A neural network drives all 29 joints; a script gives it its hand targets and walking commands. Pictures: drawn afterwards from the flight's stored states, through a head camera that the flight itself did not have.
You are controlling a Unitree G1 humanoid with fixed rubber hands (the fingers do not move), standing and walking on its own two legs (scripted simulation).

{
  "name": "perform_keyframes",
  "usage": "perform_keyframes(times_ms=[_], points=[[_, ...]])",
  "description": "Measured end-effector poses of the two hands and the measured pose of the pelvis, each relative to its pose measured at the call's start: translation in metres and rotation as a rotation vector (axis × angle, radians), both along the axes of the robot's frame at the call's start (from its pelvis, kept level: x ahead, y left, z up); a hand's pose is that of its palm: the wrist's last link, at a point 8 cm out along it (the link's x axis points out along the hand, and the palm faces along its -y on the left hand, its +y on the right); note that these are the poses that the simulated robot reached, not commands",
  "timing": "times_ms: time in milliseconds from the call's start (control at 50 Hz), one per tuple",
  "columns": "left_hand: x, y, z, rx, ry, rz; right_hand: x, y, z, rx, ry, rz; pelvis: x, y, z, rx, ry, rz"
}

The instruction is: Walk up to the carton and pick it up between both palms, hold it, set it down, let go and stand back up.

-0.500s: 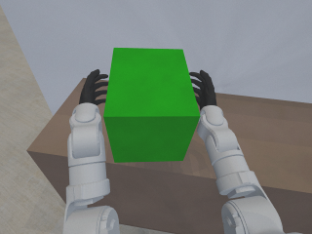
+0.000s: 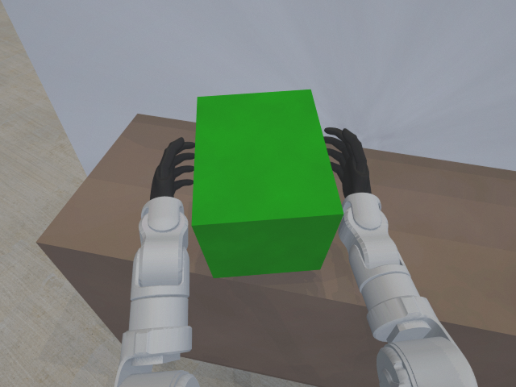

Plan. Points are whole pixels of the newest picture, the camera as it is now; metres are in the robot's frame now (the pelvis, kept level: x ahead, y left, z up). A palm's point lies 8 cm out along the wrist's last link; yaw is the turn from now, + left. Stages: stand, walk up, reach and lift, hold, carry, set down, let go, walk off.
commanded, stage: set down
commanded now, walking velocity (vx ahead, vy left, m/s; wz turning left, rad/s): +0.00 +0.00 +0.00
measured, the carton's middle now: (260, 186) +0.40 -0.03 +0.09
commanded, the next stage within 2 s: none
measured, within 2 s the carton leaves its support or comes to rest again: neither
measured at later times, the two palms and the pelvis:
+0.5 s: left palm (175, 197) +0.36 +0.11 +0.12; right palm (354, 188) +0.36 -0.17 +0.12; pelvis -0.01 +0.00 +0.00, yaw -2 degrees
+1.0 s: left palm (190, 203) +0.37 +0.09 +0.09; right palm (356, 190) +0.38 -0.19 +0.09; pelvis +0.00 -0.01 +0.00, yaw -2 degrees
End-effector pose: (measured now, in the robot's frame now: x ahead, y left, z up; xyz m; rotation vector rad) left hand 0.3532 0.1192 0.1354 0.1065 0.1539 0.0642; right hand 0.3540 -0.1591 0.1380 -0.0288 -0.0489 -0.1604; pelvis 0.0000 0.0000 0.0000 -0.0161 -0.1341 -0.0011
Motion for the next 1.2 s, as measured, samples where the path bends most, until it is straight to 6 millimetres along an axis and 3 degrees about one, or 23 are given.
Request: perform_keyframes(times_ms=[120,340,500,680,1020,1200], points=[[-0.001,-0.002,0.002,-0.005,0.003,0.0,-0.001,-0.002,0.002,0.003,0.003,-0.002,0.0,-0.001,0.0,0.004,-0.005,-0.006],[-0.009,0.006,-0.013,0.0,0.063,0.031,-0.003,0.006,-0.022,0.021,0.067,0.015,-0.012,0.004,0.001,0.009,0.033,-0.016],[0.005,-0.01,-0.015,-0.006,0.071,0.025,0.009,-0.01,-0.021,0.012,0.086,0.009,-0.012,0.0,0.002,0.015,0.073,-0.029],[0.016,-0.03,-0.031,-0.019,0.099,0.023,0.02,-0.03,-0.03,0.005,0.116,0.009,0.0,-0.011,0.002,0.015,0.085,-0.041],[0.016,-0.028,-0.044,-0.013,0.12,0.061,0.029,-0.028,-0.05,0.005,0.144,0.04,-0.003,-0.014,0.002,0.02,0.145,-0.035],[0.02,-0.039,-0.05,-0.028,0.145,0.055,0.029,-0.039,-0.053,0.012,0.184,0.031,-0.004,-0.013,0.002,0.023,0.17,-0.056]])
